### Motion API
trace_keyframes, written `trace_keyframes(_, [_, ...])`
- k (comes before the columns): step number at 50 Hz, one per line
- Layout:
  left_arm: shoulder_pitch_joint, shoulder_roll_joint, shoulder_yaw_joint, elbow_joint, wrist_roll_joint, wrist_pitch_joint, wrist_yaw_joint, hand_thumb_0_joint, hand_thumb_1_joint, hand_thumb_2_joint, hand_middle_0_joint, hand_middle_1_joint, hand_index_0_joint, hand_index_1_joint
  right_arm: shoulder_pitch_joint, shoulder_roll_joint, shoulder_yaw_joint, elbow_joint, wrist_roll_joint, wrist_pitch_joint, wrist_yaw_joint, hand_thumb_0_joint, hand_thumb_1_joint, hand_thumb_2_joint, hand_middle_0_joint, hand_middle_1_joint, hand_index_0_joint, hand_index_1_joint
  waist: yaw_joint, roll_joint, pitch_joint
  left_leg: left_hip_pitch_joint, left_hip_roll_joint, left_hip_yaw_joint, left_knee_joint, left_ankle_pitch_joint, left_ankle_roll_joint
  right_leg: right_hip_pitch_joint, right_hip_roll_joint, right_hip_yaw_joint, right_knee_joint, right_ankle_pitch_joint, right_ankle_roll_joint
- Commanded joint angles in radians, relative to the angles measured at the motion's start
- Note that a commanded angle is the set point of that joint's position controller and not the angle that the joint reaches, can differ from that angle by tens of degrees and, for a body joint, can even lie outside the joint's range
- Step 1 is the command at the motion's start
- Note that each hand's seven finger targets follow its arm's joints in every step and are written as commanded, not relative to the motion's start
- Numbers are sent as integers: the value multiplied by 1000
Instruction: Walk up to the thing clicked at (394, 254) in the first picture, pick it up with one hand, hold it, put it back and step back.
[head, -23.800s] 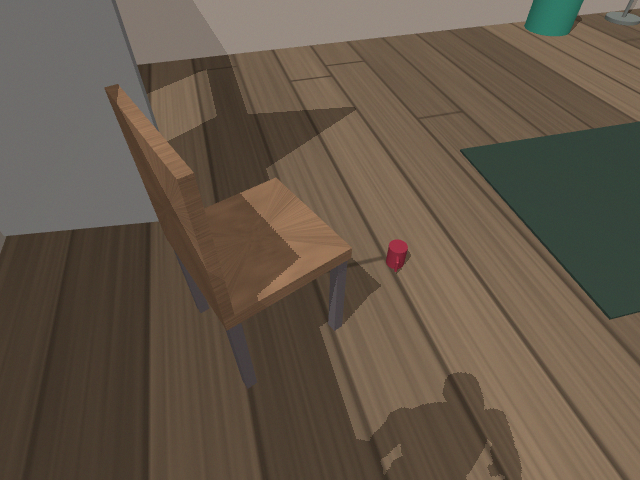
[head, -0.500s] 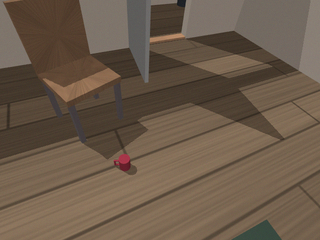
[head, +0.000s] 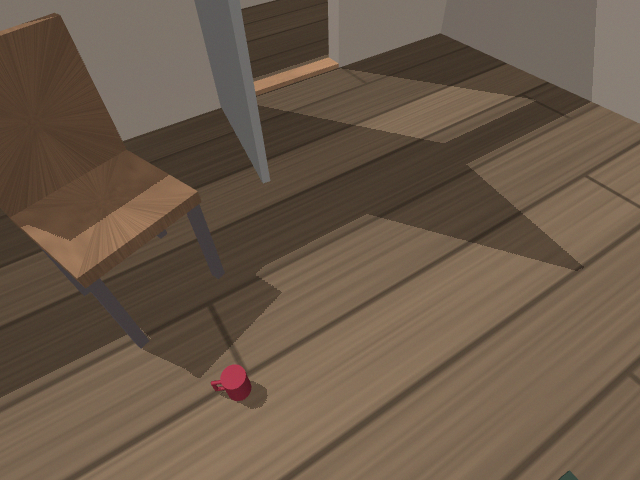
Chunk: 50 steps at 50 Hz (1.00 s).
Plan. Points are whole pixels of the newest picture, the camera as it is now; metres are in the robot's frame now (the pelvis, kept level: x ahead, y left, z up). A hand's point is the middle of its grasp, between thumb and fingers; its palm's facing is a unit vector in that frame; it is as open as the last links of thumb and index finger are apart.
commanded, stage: walk up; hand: left
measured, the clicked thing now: (230, 383) +0.53 +0.30 -0.71
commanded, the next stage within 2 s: none
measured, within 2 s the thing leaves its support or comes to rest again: neither
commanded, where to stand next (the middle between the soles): +0.17 +0.02 m, yaw +2 degrees
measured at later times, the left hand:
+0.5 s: hand out of the picture +0.14 +0.29 -0.16, palm faces +0.01 -0.95 -0.31, open 7.4 cm
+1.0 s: hand out of the picture +0.15 +0.28 -0.14, palm faces -0.02 -0.93 -0.36, open 7.4 cm
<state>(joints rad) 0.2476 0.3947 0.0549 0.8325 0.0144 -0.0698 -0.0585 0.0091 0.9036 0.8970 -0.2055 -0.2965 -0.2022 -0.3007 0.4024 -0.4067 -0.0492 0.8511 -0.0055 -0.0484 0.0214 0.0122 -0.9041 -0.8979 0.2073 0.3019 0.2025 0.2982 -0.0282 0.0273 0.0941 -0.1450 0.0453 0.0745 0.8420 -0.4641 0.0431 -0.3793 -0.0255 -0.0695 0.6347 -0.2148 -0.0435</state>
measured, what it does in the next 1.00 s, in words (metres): walks ahead: left foot, then right foot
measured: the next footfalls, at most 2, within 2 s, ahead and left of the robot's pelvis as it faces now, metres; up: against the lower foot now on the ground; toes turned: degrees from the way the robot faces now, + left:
left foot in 0.36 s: +0.22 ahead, +0.13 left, +0.00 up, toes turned +2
right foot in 0.66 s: +0.12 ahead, -0.13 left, +0.00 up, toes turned -1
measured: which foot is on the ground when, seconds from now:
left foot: up 0.00-0.34, down 0.36-1.00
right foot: down 0.00-0.40, up 0.42-0.64, down 0.66-1.00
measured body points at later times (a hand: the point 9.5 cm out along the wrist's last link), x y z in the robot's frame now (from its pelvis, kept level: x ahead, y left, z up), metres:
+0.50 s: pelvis +0.09 +0.03 +0.00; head +0.12 +0.06 +0.45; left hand +0.14 +0.34 -0.14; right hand +0.20 -0.28 -0.09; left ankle +0.18 +0.13 -0.72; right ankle +0.08 -0.11 -0.70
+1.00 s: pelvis +0.11 +0.02 +0.01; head +0.11 +0.01 +0.46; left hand +0.15 +0.33 -0.11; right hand +0.19 -0.28 -0.12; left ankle +0.18 +0.13 -0.72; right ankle +0.08 -0.13 -0.72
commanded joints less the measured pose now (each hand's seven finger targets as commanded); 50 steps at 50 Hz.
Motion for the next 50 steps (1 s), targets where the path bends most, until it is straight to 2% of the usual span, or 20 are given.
trace_keyframes(1, [185,310,92,-47,-33,-19,44,0,900,900,-200,-300,-200,-300,23,-224,-51,-91,3,-32,-21,0,-900,-900,200,300,200,300,98,-155,-114,-446,-16,-146,355,-46,-5,431,-380,558,-286,286,-237])
trace_keyframes(3, [141,262,74,-60,-33,-23,50,0,900,900,-200,-300,-200,-300,23,-200,-47,-67,16,-30,-15,0,-900,-900,200,300,200,300,66,-151,-79,-396,-2,-169,327,6,-11,323,-302,352,-264,497,-201])
trace_keyframes(5, [101,243,66,-67,-32,-24,50,0,900,900,-200,-300,-200,-300,45,-181,-47,-56,14,-18,-8,0,-900,-900,200,300,200,300,35,-180,-55,-344,-5,-150,267,83,-23,233,-242,236,-281,485,-170])
trace_keyframes(10, [65,230,64,-104,-8,-20,47,0,900,900,-200,-300,-200,-300,-22,-161,-50,-59,0,-15,5,0,-900,-900,200,300,200,300,39,-193,-33,-349,13,-87,24,193,-61,183,-211,142,-319,294,-192])
trace_keyframes(13, [58,216,47,-105,1,-9,51,0,900,900,-200,-300,-200,-300,-81,-128,-38,-55,-4,-23,-6,0,-900,-900,200,300,200,300,60,-186,-42,-221,8,-46,-122,296,-64,113,-212,93,-234,486,-175])
trace_keyframes(15, [52,221,43,-86,-7,3,53,0,900,900,-200,-300,-200,-300,-96,-124,-38,-36,-7,-28,-15,0,-900,-900,200,300,200,300,55,-159,-65,-124,-13,-25,-187,357,-48,80,-195,77,-161,479,-150])
trace_keyframes(18, [-7,176,21,-92,-21,27,57,0,900,900,-200,-300,-200,-300,-17,-176,-53,12,-17,-40,-33,0,-900,-900,200,300,200,300,-9,-12,-105,77,-7,-59,-358,494,-9,-38,-125,66,39,152,-73])
trace_keyframes(19, [43,125,7,-85,-29,32,56,0,900,900,-200,-300,-200,-300,-18,-244,-67,7,-27,-44,-41,0,-900,-900,200,300,200,300,1,179,-152,117,175,-288,-420,557,45,-94,-30,20,180,-78,-21])
trace_keyframes(20, [119,121,2,-54,-38,52,61,0,900,900,-200,-300,-200,-300,-80,-253,-57,-30,-19,-46,-43,0,-900,-900,200,300,200,300,46,157,-175,37,319,-515,-484,505,139,-61,35,81,264,-373,5])
trace_keyframes(21, [141,188,20,-11,-33,72,72,0,900,900,-200,-300,-200,-300,-148,-275,-61,-34,-5,-38,-43,0,-900,-900,200,300,200,300,49,143,-170,-28,352,-538,-501,326,214,-8,-12,114,329,-413,2])
trace_keyframes(25, [93,206,29,54,-19,81,57,0,900,900,-200,-300,-200,-300,-250,-224,-37,-34,-18,-23,-45,0,-900,-900,200,300,200,300,57,153,-106,-184,204,-325,-528,99,118,50,-38,119,235,-321,6])
trace_keyframes(30, [126,182,29,134,-7,70,60,0,900,900,-200,-300,-200,-300,-286,-247,-47,-12,-23,7,-30,0,-900,-900,200,300,200,300,48,189,-112,-214,192,-302,-525,-73,113,132,2,39,50,-251,25])
trace_keyframes(33, [171,175,30,179,3,54,63,0,900,900,-200,-300,-200,-300,-327,-214,-35,-9,-13,29,-20,0,-900,-900,200,300,200,300,76,96,-93,-287,145,-238,-477,-142,58,221,17,27,-124,-145,13])
trace_keyframes(34, [163,182,31,179,11,48,65,0,900,900,-200,-300,-200,-300,-332,-189,-28,-9,-7,33,-18,0,-900,-900,200,300,200,300,77,32,-76,-295,122,-210,-419,-138,30,195,-25,97,-198,-177,-3])
trace_keyframes(36, [-13,271,37,130,23,39,64,0,900,900,-200,-300,-200,-300,-333,-151,-27,25,0,40,-14,0,-900,-900,200,300,200,300,29,-162,22,-180,-19,-100,-193,-29,-36,-122,-216,418,-411,-618,-87])
trace_keyframes(37, [-129,260,24,93,24,37,64,0,900,900,-200,-300,-200,-300,-299,-160,-33,52,-5,40,-12,0,-900,-900,200,300,200,300,-15,-155,49,-56,-4,-105,-150,32,-35,-244,-234,397,-415,-627,-90])
trace_keyframes(38, [-154,219,10,84,15,30,65,0,900,900,-200,-300,-200,-300,-283,-169,-34,69,-2,33,-9,0,-900,-900,200,300,200,300,-32,-90,39,9,21,-115,-237,105,-28,-239,-182,292,-364,-496,-61])
trace_keyframes(41, [-81,187,0,137,-1,11,67,0,900,900,-200,-300,-200,-300,-305,-153,-22,94,5,14,-7,0,-900,-900,200,300,200,300,2,-96,-97,17,70,-184,-365,320,6,8,-91,166,-257,-36,2])
trace_keyframes(46, [-85,193,-5,166,-3,27,65,0,900,900,-200,-300,-200,-300,-351,-174,-14,129,1,21,-4,0,-900,-900,200,300,200,300,21,-79,-30,-63,69,-209,-456,95,-8,39,-91,165,-303,-254,1])
trace_keyframes(50, [-74,192,-7,189,-11,22,69,0,900,900,-200,-300,-200,-300,-347,-170,0,168,-1,10,-7,0,-900,-900,200,300,200,300,38,-29,-95,-53,85,-201,-461,326,-1,176,-84,141,-280,5,4])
